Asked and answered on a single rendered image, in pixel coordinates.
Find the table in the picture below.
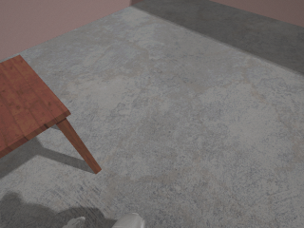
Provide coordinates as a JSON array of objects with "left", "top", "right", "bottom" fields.
[{"left": 0, "top": 55, "right": 102, "bottom": 174}]

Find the robot left hand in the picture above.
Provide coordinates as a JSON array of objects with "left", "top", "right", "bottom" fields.
[{"left": 63, "top": 217, "right": 86, "bottom": 228}]

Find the robot left thigh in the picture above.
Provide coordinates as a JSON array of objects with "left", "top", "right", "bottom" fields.
[{"left": 112, "top": 214, "right": 145, "bottom": 228}]

